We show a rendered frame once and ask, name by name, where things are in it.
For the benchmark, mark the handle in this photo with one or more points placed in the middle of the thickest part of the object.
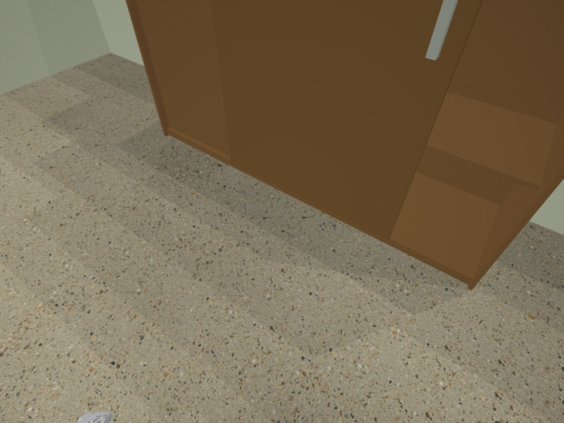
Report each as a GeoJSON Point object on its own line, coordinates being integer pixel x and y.
{"type": "Point", "coordinates": [441, 28]}

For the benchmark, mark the wardrobe door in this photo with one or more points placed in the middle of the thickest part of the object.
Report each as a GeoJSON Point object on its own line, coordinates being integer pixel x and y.
{"type": "Point", "coordinates": [181, 40]}
{"type": "Point", "coordinates": [334, 100]}

